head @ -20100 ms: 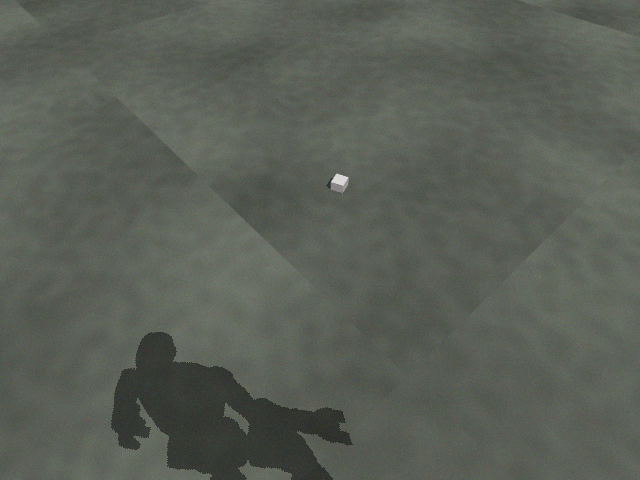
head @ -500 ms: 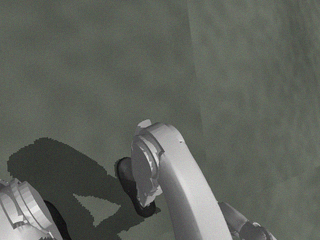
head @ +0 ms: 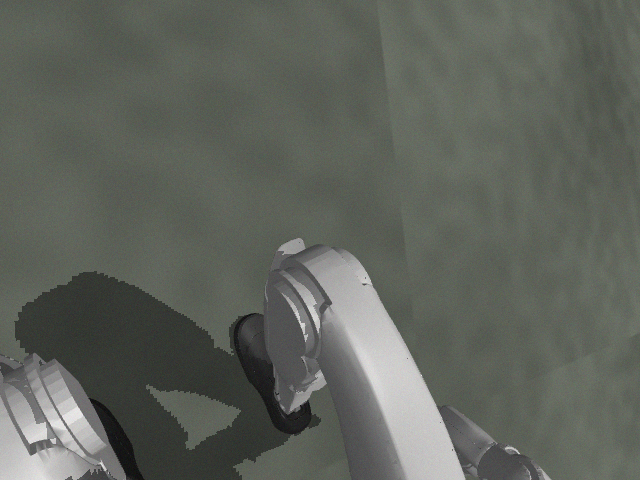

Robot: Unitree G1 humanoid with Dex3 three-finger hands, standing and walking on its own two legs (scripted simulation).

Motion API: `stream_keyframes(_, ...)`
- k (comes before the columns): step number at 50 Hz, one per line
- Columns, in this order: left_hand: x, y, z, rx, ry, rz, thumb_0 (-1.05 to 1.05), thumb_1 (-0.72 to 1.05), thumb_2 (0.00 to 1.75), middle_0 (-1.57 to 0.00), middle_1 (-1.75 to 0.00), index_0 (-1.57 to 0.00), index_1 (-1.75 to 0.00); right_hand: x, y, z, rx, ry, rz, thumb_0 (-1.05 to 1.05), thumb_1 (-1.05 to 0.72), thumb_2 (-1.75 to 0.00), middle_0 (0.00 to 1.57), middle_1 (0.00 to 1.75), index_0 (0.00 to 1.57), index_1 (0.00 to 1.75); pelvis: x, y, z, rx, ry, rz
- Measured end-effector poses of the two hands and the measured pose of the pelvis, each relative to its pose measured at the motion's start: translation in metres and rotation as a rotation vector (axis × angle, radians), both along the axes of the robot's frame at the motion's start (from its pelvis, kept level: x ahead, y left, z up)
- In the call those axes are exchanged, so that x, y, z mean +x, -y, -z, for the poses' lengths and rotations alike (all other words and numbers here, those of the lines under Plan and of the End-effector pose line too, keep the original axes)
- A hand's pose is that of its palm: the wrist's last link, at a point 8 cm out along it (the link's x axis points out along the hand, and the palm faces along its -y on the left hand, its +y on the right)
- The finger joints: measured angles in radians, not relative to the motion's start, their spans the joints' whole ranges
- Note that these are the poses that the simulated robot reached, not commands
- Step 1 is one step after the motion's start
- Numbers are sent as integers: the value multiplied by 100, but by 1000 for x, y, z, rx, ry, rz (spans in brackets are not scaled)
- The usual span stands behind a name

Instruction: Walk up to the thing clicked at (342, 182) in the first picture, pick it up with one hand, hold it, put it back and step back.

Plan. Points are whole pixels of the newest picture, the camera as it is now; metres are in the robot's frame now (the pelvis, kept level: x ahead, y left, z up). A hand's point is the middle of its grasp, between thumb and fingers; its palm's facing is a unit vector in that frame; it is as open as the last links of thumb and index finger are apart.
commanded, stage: settle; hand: left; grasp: from above
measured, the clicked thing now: out of the picture +0.46 +0.36 -0.28
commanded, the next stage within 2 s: lift in 0.76 s
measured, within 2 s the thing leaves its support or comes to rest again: leaves its support in 0.12 s
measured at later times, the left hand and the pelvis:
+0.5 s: hand out of the picture +0.45 +0.37 -0.17, palm faces -0.42 -0.14 -0.90, open 9.3 cm; pelvis +0.00 +0.00 +0.01, yaw +3 degrees
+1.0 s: hand out of the picture +0.44 +0.37 -0.11, palm faces -0.44 -0.13 -0.89, open 9.3 cm; pelvis -0.01 -0.01 +0.03, yaw +6 degrees
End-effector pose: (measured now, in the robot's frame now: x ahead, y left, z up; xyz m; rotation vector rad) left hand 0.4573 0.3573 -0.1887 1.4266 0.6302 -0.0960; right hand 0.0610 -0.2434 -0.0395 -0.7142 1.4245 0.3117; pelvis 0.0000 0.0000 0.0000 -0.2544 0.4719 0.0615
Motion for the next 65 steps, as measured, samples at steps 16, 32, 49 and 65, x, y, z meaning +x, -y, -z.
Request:
stream_keyframes(16,7,-9,-41,27,59,-10,-1,13,34,-78,-40,-81,-34,12,3,4,23,40,49,0,-91,-90,20,30,20,30,4,1,-4,8,-41,-9)
stream_keyframes(32,-4,-13,-98,28,-12,18,-1,10,35,-81,-36,-84,-33,26,10,18,47,98,153,0,-91,-90,20,30,20,30,-1,5,-13,48,-68,-41)
stream_keyframes(49,-8,-14,-138,35,-11,21,-1,11,34,-81,-36,-83,-33,11,21,8,-24,78,244,0,-90,-90,20,30,20,30,-6,7,-29,64,-91,-63)
stream_keyframes(65,-53,-19,-197,5,-27,22,-1,13,33,-78,-38,-80,-35,32,22,-12,-6,115,288,0,-90,-90,20,30,20,30,-8,8,-68,93,-127,-96)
